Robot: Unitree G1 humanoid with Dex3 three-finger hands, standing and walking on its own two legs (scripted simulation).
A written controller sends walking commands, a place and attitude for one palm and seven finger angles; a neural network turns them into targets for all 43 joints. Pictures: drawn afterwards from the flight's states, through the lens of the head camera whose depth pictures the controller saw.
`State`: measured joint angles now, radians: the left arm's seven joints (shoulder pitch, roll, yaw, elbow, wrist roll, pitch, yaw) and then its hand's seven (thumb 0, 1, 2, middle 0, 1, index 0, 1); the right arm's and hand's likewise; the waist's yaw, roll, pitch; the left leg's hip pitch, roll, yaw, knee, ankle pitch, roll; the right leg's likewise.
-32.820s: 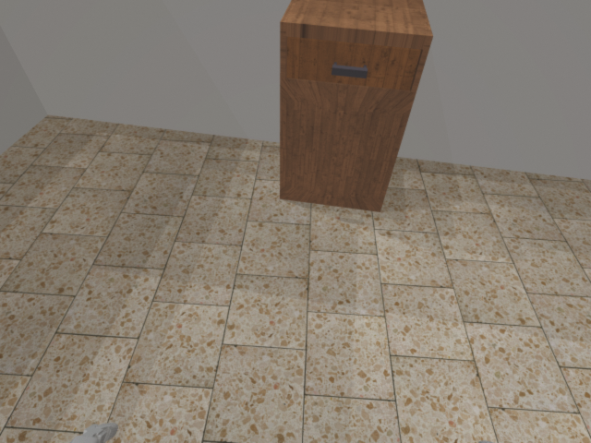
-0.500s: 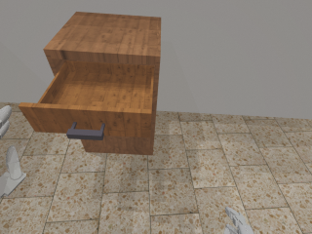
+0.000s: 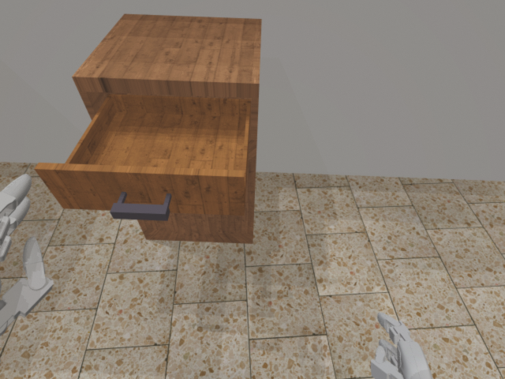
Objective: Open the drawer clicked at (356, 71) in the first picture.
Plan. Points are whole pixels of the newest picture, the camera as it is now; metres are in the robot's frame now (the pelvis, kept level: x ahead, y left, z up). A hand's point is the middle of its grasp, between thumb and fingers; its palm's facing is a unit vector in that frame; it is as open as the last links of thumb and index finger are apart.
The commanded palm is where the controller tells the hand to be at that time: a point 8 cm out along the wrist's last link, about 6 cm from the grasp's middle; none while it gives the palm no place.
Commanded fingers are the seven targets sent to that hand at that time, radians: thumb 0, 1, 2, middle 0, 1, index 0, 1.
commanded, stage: let the arm hang, fingers relaxed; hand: left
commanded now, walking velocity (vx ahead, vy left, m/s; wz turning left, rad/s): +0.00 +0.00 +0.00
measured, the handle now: (143, 204) +0.47 +0.27 -0.07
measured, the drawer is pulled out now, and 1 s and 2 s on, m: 0.30 0.30 0.30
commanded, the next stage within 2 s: look to check the result in 1.18 s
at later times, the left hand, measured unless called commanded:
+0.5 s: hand out of the picture +0.01 +0.19 -0.17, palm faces +0.02 -0.98 -0.21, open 7.0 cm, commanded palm none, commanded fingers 0.00 0.90 0.90 -0.20 -0.30 -0.20 -0.30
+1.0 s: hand out of the picture -0.01 +0.17 -0.17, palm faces +0.00 -0.98 -0.19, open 7.4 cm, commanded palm none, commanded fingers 0.00 0.90 0.90 -0.20 -0.30 -0.20 -0.30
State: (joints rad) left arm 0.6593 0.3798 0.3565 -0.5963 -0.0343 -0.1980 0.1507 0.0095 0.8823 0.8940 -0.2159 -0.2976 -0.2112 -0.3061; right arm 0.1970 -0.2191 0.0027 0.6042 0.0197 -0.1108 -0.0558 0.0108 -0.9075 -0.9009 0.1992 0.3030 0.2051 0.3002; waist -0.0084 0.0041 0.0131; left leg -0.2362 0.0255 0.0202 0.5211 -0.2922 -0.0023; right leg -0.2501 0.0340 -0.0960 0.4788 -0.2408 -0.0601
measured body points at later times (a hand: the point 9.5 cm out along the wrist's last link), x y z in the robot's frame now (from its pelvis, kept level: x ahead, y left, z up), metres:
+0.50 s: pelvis -0.01 +0.00 +0.00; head +0.02 +0.01 +0.45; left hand +0.01 +0.24 -0.15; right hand +0.01 -0.24 -0.14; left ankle -0.01 +0.12 -0.74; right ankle +0.01 -0.08 -0.74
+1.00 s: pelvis -0.01 +0.00 +0.01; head +0.00 -0.01 +0.46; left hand -0.01 +0.22 -0.15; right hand -0.04 -0.19 -0.16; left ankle -0.01 +0.12 -0.74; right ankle +0.01 -0.08 -0.74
